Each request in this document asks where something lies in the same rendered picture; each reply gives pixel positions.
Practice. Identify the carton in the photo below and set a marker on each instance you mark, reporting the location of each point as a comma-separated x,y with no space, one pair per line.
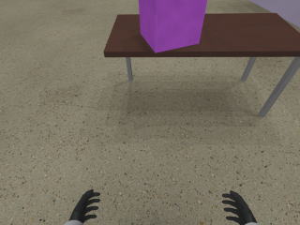
171,24

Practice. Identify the robot left hand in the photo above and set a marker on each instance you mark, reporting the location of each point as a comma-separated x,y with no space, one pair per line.
81,208

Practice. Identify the table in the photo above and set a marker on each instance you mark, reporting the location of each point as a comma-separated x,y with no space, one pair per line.
223,35

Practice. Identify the robot right hand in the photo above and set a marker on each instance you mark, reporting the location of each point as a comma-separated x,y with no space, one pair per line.
242,210

